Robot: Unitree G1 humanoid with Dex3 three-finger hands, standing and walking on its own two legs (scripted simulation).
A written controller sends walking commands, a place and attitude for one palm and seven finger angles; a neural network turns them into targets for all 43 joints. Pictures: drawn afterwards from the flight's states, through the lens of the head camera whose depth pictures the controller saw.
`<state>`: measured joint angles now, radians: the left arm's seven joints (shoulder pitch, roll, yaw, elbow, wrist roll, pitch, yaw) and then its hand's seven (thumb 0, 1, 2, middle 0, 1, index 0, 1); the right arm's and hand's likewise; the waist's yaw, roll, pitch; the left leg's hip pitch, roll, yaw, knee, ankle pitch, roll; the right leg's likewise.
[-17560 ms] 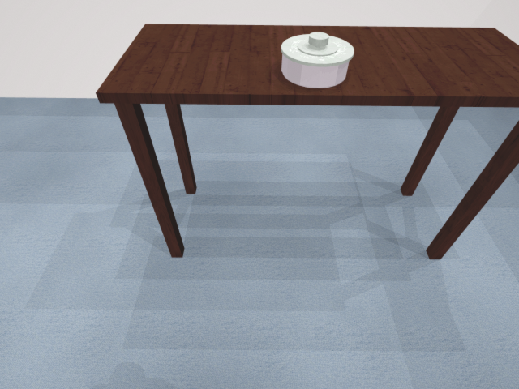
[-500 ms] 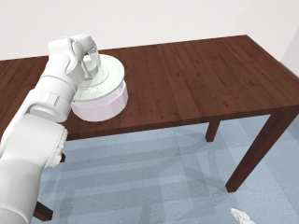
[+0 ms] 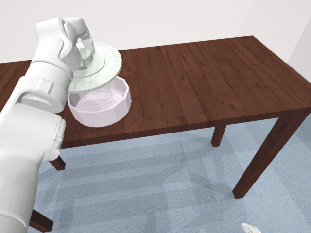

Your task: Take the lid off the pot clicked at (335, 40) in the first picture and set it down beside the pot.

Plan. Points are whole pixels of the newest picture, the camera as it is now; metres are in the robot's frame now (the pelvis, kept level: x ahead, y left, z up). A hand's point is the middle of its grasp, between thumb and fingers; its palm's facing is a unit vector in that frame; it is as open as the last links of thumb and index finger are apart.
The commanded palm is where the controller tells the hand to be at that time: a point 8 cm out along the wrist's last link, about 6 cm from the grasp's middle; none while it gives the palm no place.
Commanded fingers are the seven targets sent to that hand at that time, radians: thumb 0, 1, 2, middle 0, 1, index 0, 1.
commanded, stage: lift the lid straight up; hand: left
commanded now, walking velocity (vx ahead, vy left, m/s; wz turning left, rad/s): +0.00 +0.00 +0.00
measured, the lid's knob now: (81, 56) +0.49 +0.18 +0.24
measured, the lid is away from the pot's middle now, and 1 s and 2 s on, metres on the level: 0.01 0.01 0.16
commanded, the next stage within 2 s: move the lid sideways beside the pot in 0.74 s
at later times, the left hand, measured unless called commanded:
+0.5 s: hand (71, 36) +0.45 +0.17 +0.31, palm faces -0.15 -0.17 -0.97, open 8.4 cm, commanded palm +0.44 +0.18 +0.37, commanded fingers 0.00 0.59 1.03 -0.83 -1.07 -0.76 -1.03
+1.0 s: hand (70, 33) +0.46 +0.18 +0.31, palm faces -0.13 -0.15 -0.98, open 8.4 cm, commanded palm +0.43 +0.20 +0.37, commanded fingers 0.00 0.59 1.03 -0.83 -1.07 -0.76 -1.03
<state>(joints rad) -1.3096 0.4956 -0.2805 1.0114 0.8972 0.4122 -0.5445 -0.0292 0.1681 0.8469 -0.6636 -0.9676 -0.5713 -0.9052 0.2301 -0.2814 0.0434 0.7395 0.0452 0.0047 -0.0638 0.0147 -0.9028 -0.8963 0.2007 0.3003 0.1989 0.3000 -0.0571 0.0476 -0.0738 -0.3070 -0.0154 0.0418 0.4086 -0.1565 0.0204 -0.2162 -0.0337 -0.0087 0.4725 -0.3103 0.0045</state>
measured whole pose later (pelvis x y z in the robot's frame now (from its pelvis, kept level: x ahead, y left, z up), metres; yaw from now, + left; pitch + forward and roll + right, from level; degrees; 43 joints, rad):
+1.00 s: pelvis +0.00 +0.00 +0.00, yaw +0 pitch +4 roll +1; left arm -1.40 0.52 -0.24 0.99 0.97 0.41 -0.58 -0.03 0.16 0.85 -0.67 -0.97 -0.58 -0.91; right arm 0.21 -0.28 0.05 0.73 0.04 0.00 -0.06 0.02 -0.90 -0.90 0.20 0.30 0.20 0.30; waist -0.06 0.05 -0.09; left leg -0.31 -0.01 0.05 0.41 -0.16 0.02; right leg -0.23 -0.03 0.00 0.47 -0.31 0.00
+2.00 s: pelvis -0.01 +0.01 +0.00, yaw +1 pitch +4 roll +0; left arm -1.36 0.79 -0.19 1.03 1.01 0.31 -0.59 -0.03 0.16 0.84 -0.68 -0.98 -0.58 -0.91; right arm 0.24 -0.30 0.06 0.72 0.08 0.06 -0.07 0.01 -0.90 -0.90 0.20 0.30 0.20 0.30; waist -0.07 0.04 -0.04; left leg -0.36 -0.01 0.01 0.43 -0.15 0.03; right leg -0.23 -0.02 -0.03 0.44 -0.28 0.01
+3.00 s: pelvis +0.00 +0.01 +0.00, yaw +2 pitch +5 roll -1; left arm -1.32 0.96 -0.12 1.06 1.04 0.21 -0.59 -0.03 0.16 0.84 -0.68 -0.98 -0.58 -0.91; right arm 0.25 -0.31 0.05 0.71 0.09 0.11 -0.07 0.01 -0.90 -0.90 0.20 0.30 0.20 0.30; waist -0.06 0.05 -0.02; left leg -0.37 0.00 0.00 0.45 -0.16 0.03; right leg -0.22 -0.01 -0.05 0.40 -0.27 0.01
